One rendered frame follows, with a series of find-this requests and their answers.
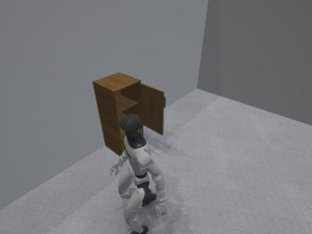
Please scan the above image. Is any cupboard door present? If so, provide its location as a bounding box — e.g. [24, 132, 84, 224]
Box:
[139, 83, 165, 136]

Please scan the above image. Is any right robot hand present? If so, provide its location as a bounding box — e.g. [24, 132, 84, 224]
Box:
[109, 160, 123, 176]

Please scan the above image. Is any left robot upper arm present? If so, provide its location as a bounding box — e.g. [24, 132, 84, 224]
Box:
[136, 149, 164, 183]

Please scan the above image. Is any robot left forearm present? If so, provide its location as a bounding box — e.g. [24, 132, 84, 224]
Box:
[154, 175, 166, 206]

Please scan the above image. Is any robot torso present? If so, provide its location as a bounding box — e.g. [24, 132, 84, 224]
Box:
[124, 136, 151, 188]

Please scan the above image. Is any robot right foot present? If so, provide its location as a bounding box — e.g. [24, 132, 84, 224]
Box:
[142, 193, 157, 206]

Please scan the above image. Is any left robot hand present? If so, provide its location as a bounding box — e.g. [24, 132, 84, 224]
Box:
[155, 203, 168, 218]

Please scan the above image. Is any robot right forearm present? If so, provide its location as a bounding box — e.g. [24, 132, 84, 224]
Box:
[118, 150, 128, 164]

